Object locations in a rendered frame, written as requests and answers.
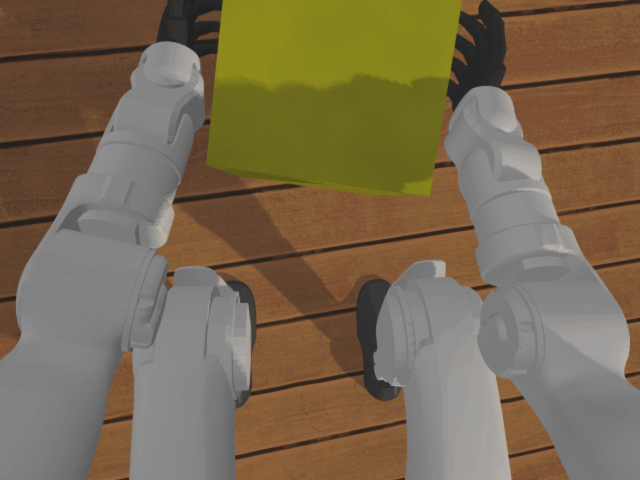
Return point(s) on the right robot forearm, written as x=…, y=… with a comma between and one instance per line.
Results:
x=499, y=174

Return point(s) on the left robot upper arm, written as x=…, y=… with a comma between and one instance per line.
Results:
x=89, y=299

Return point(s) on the right robot upper arm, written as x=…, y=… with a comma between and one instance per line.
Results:
x=564, y=345

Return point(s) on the left robot forearm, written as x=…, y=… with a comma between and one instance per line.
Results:
x=128, y=191

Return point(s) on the right robot shin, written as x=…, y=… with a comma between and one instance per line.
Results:
x=418, y=270

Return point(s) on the robot right hand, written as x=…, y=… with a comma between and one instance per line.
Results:
x=485, y=65

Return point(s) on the left robot thigh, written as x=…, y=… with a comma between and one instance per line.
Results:
x=183, y=424

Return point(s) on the robot left hand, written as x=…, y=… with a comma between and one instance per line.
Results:
x=178, y=24

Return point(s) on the carton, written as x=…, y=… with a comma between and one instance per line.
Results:
x=346, y=95

